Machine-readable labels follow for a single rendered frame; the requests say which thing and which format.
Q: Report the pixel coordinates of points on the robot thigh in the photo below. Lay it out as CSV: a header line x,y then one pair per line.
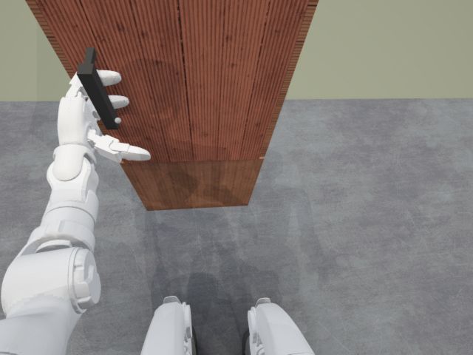
x,y
169,328
272,327

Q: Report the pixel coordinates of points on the left robot upper arm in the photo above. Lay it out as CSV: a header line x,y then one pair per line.
x,y
45,295

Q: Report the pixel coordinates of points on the robot right thigh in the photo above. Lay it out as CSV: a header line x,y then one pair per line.
x,y
272,327

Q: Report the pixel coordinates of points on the left robot hand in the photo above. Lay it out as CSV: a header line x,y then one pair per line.
x,y
76,117

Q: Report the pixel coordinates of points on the handle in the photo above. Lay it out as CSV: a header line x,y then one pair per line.
x,y
93,85

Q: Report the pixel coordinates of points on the robot left thigh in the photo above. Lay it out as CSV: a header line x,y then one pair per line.
x,y
169,328

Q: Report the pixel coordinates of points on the cupboard door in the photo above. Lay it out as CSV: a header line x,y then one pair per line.
x,y
203,77

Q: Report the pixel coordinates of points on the robot left forearm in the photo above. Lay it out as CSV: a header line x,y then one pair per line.
x,y
70,217

